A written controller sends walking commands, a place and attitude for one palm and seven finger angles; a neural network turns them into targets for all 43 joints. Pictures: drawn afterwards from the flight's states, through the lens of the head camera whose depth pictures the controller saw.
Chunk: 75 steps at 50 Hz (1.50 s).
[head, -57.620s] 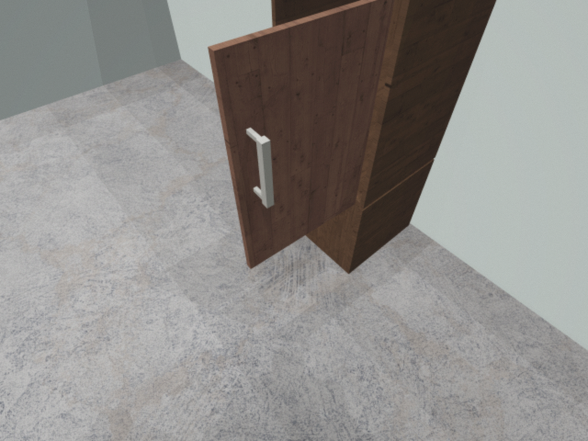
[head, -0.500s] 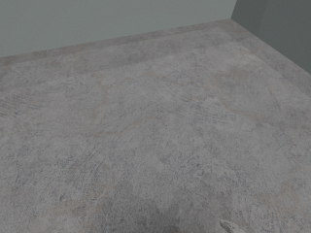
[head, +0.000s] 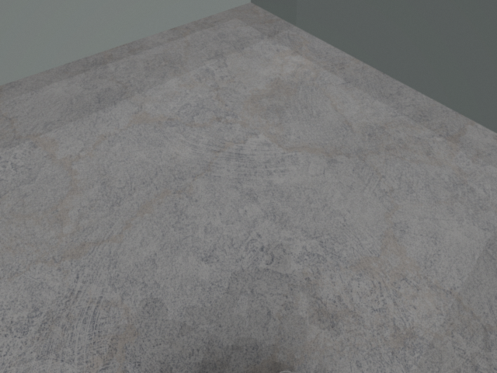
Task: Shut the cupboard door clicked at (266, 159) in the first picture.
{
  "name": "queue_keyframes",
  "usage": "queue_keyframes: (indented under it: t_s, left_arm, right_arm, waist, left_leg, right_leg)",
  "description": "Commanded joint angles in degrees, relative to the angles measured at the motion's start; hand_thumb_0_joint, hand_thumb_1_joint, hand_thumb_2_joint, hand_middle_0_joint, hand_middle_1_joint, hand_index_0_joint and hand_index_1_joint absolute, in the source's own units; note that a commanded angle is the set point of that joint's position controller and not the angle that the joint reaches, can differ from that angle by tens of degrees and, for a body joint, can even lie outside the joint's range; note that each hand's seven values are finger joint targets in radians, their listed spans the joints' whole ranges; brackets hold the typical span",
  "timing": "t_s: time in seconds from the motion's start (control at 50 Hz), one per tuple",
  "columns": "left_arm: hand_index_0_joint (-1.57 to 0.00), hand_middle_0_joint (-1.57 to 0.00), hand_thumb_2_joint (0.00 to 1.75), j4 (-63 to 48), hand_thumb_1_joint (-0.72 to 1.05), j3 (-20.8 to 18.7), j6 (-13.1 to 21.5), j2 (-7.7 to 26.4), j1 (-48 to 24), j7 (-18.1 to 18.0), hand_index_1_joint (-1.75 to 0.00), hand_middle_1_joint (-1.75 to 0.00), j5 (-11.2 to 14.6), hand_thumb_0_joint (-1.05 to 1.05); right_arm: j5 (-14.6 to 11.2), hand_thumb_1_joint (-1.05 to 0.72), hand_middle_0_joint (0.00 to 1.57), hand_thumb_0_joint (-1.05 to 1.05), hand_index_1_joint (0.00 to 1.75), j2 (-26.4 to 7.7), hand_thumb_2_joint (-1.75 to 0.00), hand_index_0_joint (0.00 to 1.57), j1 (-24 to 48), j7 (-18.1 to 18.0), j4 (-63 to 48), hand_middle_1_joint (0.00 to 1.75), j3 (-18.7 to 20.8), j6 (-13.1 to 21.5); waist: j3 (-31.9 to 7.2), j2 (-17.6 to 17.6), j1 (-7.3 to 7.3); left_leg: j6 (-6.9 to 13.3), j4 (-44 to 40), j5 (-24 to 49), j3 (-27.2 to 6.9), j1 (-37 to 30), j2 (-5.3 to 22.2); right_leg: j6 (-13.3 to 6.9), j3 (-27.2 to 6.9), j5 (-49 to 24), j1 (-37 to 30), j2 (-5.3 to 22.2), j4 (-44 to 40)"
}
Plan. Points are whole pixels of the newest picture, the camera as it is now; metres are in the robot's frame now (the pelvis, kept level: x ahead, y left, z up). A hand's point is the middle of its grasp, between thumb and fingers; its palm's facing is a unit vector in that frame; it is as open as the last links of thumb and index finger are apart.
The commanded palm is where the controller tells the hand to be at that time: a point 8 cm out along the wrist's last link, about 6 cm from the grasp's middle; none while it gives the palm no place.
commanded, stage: turn to face it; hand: left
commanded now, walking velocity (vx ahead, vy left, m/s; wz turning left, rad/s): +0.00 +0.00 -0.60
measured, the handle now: out of the picture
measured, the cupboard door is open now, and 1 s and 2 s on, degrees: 29 29 29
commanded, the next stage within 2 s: none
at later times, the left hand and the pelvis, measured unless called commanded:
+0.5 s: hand (160, 357) +0.16 +0.16 -0.15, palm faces -0.29 -0.93 -0.23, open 7.4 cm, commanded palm none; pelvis +0.01 +0.00 +0.01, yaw -17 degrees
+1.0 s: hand (200, 316) +0.23 +0.10 -0.15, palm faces -0.56 -0.79 -0.26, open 7.4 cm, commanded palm none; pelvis +0.01 -0.01 +0.00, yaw -35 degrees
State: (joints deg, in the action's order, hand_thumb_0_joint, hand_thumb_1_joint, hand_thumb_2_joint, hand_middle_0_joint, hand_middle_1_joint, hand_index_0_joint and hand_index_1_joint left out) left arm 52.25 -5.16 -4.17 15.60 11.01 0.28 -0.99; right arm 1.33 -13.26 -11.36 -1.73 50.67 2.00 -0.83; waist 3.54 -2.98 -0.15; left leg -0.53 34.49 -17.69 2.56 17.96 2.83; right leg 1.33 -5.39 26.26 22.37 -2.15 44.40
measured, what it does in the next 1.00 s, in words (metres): steps on the spot, turning right: right foot, then left foot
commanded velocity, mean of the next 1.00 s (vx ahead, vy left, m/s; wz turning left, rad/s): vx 0.00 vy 0.00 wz -0.60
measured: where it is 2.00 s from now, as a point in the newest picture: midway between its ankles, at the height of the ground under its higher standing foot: outside the picture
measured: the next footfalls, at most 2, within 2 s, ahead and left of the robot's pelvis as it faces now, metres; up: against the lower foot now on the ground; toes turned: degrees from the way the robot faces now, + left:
right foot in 0.28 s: +0.02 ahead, -0.14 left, +0.00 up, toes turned -14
left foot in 0.58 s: +0.11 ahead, +0.10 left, +0.00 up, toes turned -17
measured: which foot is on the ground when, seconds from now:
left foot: down 0.00-0.28, up 0.30-0.56, down 0.58-0.94, up 0.96-1.00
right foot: up 0.00-0.26, down 0.28-0.58, up 0.60-0.92, down 0.94-1.00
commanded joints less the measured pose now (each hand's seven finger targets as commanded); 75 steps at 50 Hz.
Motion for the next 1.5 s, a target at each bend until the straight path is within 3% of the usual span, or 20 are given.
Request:
queue_keyframes:
  t_s: [0.0, 0.2, 0.22, 0.26, 0.3, 0.36, 0.52, 0.56, 0.66, 0.82, 0.88, 0.9, 0.92, 0.98, 1.04, 1.22, 1.26, 1.28, 1.36, 1.48]
  left_arm:
    - [-0.20, -0.20, 0.90, -6.9, 0.90, -0.7, 1.2, 4.2, -4.9, 1.3, -0.30, -0.30, -0.1, 0.00]
    - [-0.20, -0.20, 0.90, -7.4, 0.90, 0.2, 1.4, 3.6, -3.0, 2.2, -0.30, -0.30, -0.1, 0.00]
    - [-0.20, -0.20, 0.90, -6.4, 0.90, -0.3, 1.9, 5.6, 0.3, 2.0, -0.30, -0.30, -0.2, 0.00]
    - [-0.20, -0.20, 0.90, -4.8, 0.90, -1.9, 2.9, 14.7, 6.5, 0.5, -0.30, -0.30, -0.3, 0.00]
    - [-0.20, -0.20, 0.90, -5.7, 0.90, -1.9, 2.6, 12.8, 2.9, -0.8, -0.30, -0.30, -0.3, 0.00]
    - [-0.20, -0.20, 0.90, -8.2, 0.90, -1.0, 2.3, 9.6, -5.1, -0.9, -0.30, -0.30, -0.6, 0.00]
    - [-0.20, -0.20, 0.90, -7.7, 0.90, -1.3, 1.6, 8.8, -5.1, 0.0, -0.30, -0.30, 0.0, 0.00]
    - [-0.20, -0.20, 0.90, -9.8, 0.90, 0.0, 1.4, 3.3, -4.0, 0.8, -0.30, -0.30, 0.4, 0.00]
    - [-0.20, -0.20, 0.90, -6.5, 0.90, -0.7, 0.7, 3.5, -3.1, 2.3, -0.30, -0.30, -0.1, 0.00]
    - [-0.20, -0.20, 0.90, -7.3, 0.90, 0.3, 1.0, 1.5, -6.5, 2.5, -0.30, -0.30, -0.1, 0.00]
    - [-0.20, -0.20, 0.90, -6.0, 0.90, 0.0, 1.6, 3.1, -1.2, 2.2, -0.30, -0.30, -0.1, 0.00]
    - [-0.20, -0.20, 0.90, -4.7, 0.90, -0.6, 2.3, 6.4, 2.8, 1.8, -0.30, -0.30, -0.4, 0.00]
    - [-0.20, -0.20, 0.90, -3.7, 0.90, -1.8, 3.0, 12.7, 5.9, 0.9, -0.30, -0.30, -0.9, 0.00]
    - [-0.20, -0.20, 0.90, -4.5, 0.90, -1.8, 2.7, 11.4, 2.7, -0.9, -0.30, -0.30, -0.1, 0.00]
    - [-0.20, -0.20, 0.90, -6.6, 0.90, -0.9, 2.8, 8.9, -2.4, -0.8, -0.30, -0.30, -0.3, 0.00]
    - [-0.20, -0.20, 0.90, -6.9, 0.90, -1.3, 1.8, 9.0, -4.6, -0.2, -0.30, -0.30, 0.0, 0.00]
    - [-0.20, -0.20, 0.90, -9.0, 0.90, 0.0, 1.5, 3.6, -3.2, 0.6, -0.30, -0.30, 0.5, 0.00]
    - [-0.20, -0.20, 0.90, -8.8, 0.90, -0.4, 1.4, 5.3, -3.1, 0.9, -0.30, -0.30, -0.2, 0.00]
    - [-0.20, -0.20, 0.90, -6.5, 0.90, -0.8, 0.9, 4.0, -3.5, 2.3, -0.30, -0.30, -0.2, 0.00]
    - [-0.20, -0.20, 0.90, -7.5, 0.90, 0.1, 0.7, 1.9, -7.0, 2.5, -0.30, -0.30, -0.1, 0.00]
  right_arm:
    - [0.7, -0.90, 0.20, 0.00, 0.30, -11.9, -0.90, 0.20, -3.4, -1.1, -3.7, 0.30, 2.2, 1.2]
    - [0.2, -0.90, 0.20, 0.00, 0.30, -13.3, -0.90, 0.20, -1.7, 0.1, -3.3, 0.30, 3.4, 0.0]
    - [-0.2, -0.90, 0.20, 0.00, 0.30, -12.7, -0.90, 0.20, -1.3, 0.4, -3.6, 0.30, 3.5, 0.0]
    - [-0.7, -0.90, 0.20, 0.00, 0.30, -6.7, -0.90, 0.20, 2.1, 0.7, -7.5, 0.30, 2.0, -0.4]
    - [-0.8, -0.90, 0.20, 0.00, 0.30, -7.4, -0.90, 0.20, 3.9, -0.2, -6.9, 0.30, 1.9, -1.0]
    - [-0.6, -0.90, 0.20, 0.00, 0.30, -7.2, -0.90, 0.20, 1.0, 0.6, -4.8, 0.30, 1.9, -1.1]
    - [-0.9, -0.90, 0.20, 0.00, 0.30, -7.0, -0.90, 0.20, -6.4, 0.0, -3.4, 0.30, 1.9, 0.5]
    - [0.1, -0.90, 0.20, 0.00, 0.30, -15.9, -0.90, 0.20, -8.8, -0.3, -4.4, 0.30, 3.3, 1.1]
    - [0.4, -0.90, 0.20, 0.00, 0.30, -10.8, -0.90, 0.20, -0.4, -1.0, -6.0, 0.30, 1.8, 1.2]
    - [0.5, -0.90, 0.20, 0.00, 0.30, -12.6, -0.90, 0.20, -4.6, -0.2, -2.7, 0.30, 3.3, 0.6]
    - [0.0, -0.90, 0.20, 0.00, 0.30, -12.9, -0.90, 0.20, -2.6, 0.2, -2.7, 0.30, 3.8, 0.2]
    - [-0.6, -0.90, 0.20, 0.00, 0.30, -11.7, -0.90, 0.20, -2.3, 0.6, -3.3, 0.30, 3.7, 0.1]
    - [-0.8, -0.90, 0.20, 0.00, 0.30, -6.6, -0.90, 0.20, 0.1, 0.9, -6.1, 0.30, 2.5, 0.0]
    - [-0.7, -0.90, 0.20, 0.00, 0.30, -7.6, -0.90, 0.20, 4.4, -0.2, -6.6, 0.30, 2.2, -1.1]
    - [-0.4, -0.90, 0.20, 0.00, 0.30, -7.0, -0.90, 0.20, 1.7, 0.6, -4.6, 0.30, 2.1, -1.1]
    - [-1.0, -0.90, 0.20, 0.00, 0.30, -7.1, -0.90, 0.20, -5.4, 0.0, -3.6, 0.30, 1.9, 0.5]
    - [0.0, -0.90, 0.20, 0.00, 0.30, -15.8, -0.90, 0.20, -7.8, -0.2, -4.5, 0.30, 3.3, 1.0]
    - [0.5, -0.90, 0.20, 0.00, 0.30, -15.6, -0.90, 0.20, -6.6, -0.4, -4.9, 0.30, 2.8, 1.0]
    - [0.4, -0.90, 0.20, 0.00, 0.30, -10.7, -0.90, 0.20, -0.3, -0.9, -6.3, 0.30, 1.7, 1.2]
    - [0.5, -0.90, 0.20, 0.00, 0.30, -11.9, -0.90, 0.20, -4.7, -0.4, -3.6, 0.30, 2.8, 0.7]
  waist:
    - [-3.6, 13.1, 0.86]
    - [-5.9, 13.6, -0.38]
    - [-6.9, 9.4, -2.01]
    - [-7.9, -12.4, -5.02]
    - [-6.1, -12.2, -3.43]
    - [-5.6, -6.4, 0.75]
    - [-7.4, -4.1, 3.28]
    - [-7.5, 21.5, 3.70]
    - [-4.7, 14.0, 0.17]
    - [-6.5, 15.8, 2.68]
    - [-7.8, 13.5, -0.41]
    - [-9.2, 6.4, -2.32]
    - [-7.9, -13.2, -4.15]
    - [-4.9, -11.9, -2.80]
    - [-6.2, -6.1, 0.11]
    - [-7.4, -4.3, 3.22]
    - [-7.9, 21.5, 3.35]
    - [-7.4, 17.1, 3.11]
    - [-4.2, 13.9, 0.24]
    - [-5.8, 14.6, 2.47]
  left_leg:
    - [10.3, -13.6, 36.1, -13.1, -11.3, 19.3]
    - [4.2, -4.3, 25.8, 1.5, -7.7, 16.1]
    - [1.7, 2.1, 20.6, 3.4, -3.4, 13.8]
    - [-3.8, 26.3, -20.1, 5.1, 16.8, 1.8]
    - [-3.6, 34.2, -15.8, -3.2, 19.9, 3.6]
    - [-4.3, 28.3, -8.5, -2.2, 11.7, 3.4]
    - [-3.0, -8.9, 4.0, -0.4, -9.3, -0.1]
    - [6.8, -19.7, 9.3, -23.5, -13.7, 23.2]
    - [8.0, -13.9, 27.4, -5.3, -10.9, 16.8]
    - [7.4, -10.0, 28.8, 0.9, -13.0, 18.1]
    - [3.6, -2.1, 25.1, 4.4, -9.3, 16.9]
    - [0.4, 6.2, 17.8, 6.6, -2.9, 13.9]
    - [-3.4, 18.9, -13.9, 10.0, 14.1, 4.9]
    - [-3.8, 34.4, -14.1, -3.4, 20.5, 4.0]
    - [-4.8, 28.8, -7.4, -1.8, 13.7, 3.3]
    - [-3.3, -9.3, 4.8, -0.7, -8.8, -0.2]
    - [6.3, -19.1, 12.5, -23.1, -14.8, 22.7]
    - [9.9, -19.1, 12.0, -23.8, -10.3, 25.5]
    - [7.7, -14.1, 28.5, -5.9, -10.6, 16.9]
    - [7.7, -11.4, 31.3, 0.4, -13.0, 17.9]
  right_leg:
    - [1.5, 3.6, 5.5, 10.5, 3.3, 20.5]
    - [-0.5, 11.5, -10.7, -10.0, 1.4, -12.4]
    - [-1.5, 9.4, -17.1, -17.2, 2.9, -19.4]
    - [-12.3, -16.9, -48.8, -25.7, 25.2, -23.8]
    - [-15.2, -17.4, -37.6, -20.0, 22.3, -24.7]
    - [-11.8, -8.1, -30.9, -11.5, 16.0, -23.4]
    - [-6.2, -10.7, -22.7, -1.6, 9.9, -15.9]
    - [0.3, 3.8, 8.2, 10.5, -1.0, 7.3]
    - [2.1, 5.5, 1.1, 10.0, 4.1, 21.5]
    - [0.9, 11.0, -0.3, 0.5, 2.5, 0.3]
    - [-0.6, 12.0, -12.4, -10.5, 1.7, -16.1]
    - [-2.4, 6.7, -20.6, -19.5, 5.7, -22.5]
    - [-8.4, -13.1, -38.9, -27.8, 20.8, -25.5]
    - [-14.6, -16.8, -38.1, -19.2, 21.1, -24.7]
    - [-11.9, -8.1, -36.1, -14.7, 15.6, -23.1]
    - [-6.6, -12.1, -26.2, -2.9, 9.9, -15.7]
    - [0.1, 2.5, 7.9, 10.0, -1.5, 6.6]
    - [0.2, 1.7, 9.5, 9.6, 0.9, 16.4]
    - [2.1, 5.0, 1.3, 10.3, 4.0, 21.9]
    - [1.7, 9.0, 0.5, 3.7, 3.7, 6.5]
